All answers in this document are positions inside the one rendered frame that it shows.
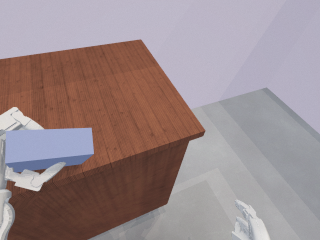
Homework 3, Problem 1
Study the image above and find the sponge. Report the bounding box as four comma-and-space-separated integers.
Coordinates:
5, 127, 94, 173

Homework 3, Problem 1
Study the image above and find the right robot hand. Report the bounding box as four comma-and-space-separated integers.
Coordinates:
232, 200, 271, 240

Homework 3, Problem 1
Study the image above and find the table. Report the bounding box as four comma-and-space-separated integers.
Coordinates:
0, 39, 206, 240

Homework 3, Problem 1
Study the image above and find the left robot hand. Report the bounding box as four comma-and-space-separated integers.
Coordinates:
0, 107, 66, 192

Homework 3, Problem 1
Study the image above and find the robot left forearm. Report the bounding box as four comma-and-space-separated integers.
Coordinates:
0, 189, 15, 240

